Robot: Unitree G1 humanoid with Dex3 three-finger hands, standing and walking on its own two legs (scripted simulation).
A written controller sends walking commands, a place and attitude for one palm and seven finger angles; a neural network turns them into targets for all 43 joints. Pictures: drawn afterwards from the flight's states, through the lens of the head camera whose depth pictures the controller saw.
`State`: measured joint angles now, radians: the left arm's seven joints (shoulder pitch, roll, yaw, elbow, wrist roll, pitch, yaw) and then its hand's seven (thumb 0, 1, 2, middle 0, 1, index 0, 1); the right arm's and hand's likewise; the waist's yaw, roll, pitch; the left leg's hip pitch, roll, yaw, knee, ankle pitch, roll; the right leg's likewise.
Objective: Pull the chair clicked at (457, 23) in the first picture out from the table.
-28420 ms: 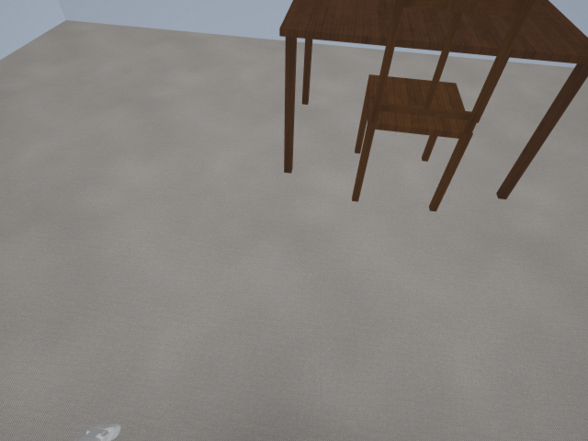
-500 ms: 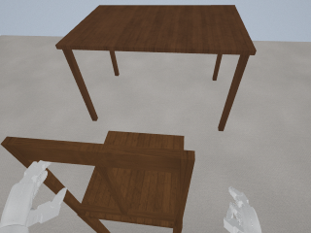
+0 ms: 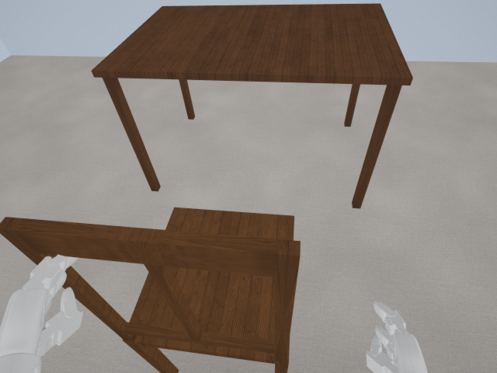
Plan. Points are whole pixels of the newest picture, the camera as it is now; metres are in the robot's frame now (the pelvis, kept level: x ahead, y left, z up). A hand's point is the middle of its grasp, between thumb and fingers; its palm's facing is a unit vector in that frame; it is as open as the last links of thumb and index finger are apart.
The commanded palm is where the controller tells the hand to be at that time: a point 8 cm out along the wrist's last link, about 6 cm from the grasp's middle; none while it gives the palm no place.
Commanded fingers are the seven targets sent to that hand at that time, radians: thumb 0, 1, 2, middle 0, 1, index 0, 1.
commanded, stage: step back with the hand held close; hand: left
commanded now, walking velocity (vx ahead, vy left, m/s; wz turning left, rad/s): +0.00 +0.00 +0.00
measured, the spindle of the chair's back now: (180, 305) +0.24 +0.17 -0.06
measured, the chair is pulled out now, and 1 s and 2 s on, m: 0.72 0.74 0.74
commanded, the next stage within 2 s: stop stepping back and stand still in 1.22 s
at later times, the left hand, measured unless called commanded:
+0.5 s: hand (56, 349) +0.12 +0.26 +0.08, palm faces +0.08 -0.82 -0.56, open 6.7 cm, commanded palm +0.07 +0.31 +0.18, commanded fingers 0.00 0.90 0.90 -0.20 -0.30 -0.20 -0.30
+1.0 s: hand out of the picture +0.10 +0.32 +0.12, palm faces +0.41 -0.80 -0.43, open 7.4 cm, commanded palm +0.02 +0.34 +0.18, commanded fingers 0.00 0.90 0.90 -0.20 -0.30 -0.20 -0.30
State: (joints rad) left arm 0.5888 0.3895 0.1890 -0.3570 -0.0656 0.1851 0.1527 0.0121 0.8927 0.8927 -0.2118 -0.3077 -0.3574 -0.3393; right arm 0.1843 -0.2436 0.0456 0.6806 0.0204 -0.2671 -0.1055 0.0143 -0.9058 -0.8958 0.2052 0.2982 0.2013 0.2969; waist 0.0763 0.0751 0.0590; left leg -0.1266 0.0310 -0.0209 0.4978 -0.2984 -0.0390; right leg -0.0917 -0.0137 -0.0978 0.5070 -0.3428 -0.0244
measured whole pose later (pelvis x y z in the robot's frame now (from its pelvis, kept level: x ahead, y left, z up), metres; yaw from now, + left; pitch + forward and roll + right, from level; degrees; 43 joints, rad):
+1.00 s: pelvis -0.13 +0.05 -0.01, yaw -2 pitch -1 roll -2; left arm 0.50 0.37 0.39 -0.38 -0.03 -0.09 0.18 0.01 0.90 0.90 -0.20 -0.31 -0.21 -0.31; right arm 0.21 -0.20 0.02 0.60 0.02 -0.09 -0.09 0.01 -0.91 -0.90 0.21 0.30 0.20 0.30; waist -0.04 0.02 0.03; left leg -0.38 0.02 0.00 0.60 -0.21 0.03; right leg -0.37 -0.01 -0.03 0.62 -0.28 0.02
